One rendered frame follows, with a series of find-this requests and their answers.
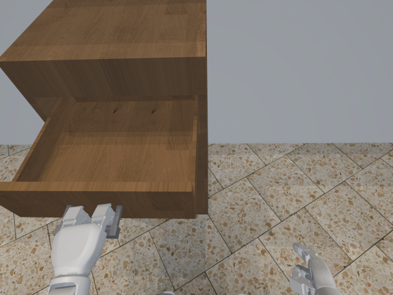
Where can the drawer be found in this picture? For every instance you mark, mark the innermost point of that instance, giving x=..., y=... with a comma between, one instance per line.
x=140, y=152

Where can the cabinet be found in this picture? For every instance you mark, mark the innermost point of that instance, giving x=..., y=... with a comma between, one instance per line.
x=78, y=48

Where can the robot right hand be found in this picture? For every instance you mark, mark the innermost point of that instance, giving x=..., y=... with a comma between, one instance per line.
x=306, y=281

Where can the handle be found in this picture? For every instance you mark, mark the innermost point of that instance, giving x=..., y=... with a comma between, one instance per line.
x=112, y=231

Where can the left robot forearm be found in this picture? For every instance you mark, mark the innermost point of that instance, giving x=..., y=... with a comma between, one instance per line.
x=70, y=284

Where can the robot left hand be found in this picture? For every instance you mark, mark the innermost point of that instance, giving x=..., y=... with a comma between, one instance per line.
x=77, y=246

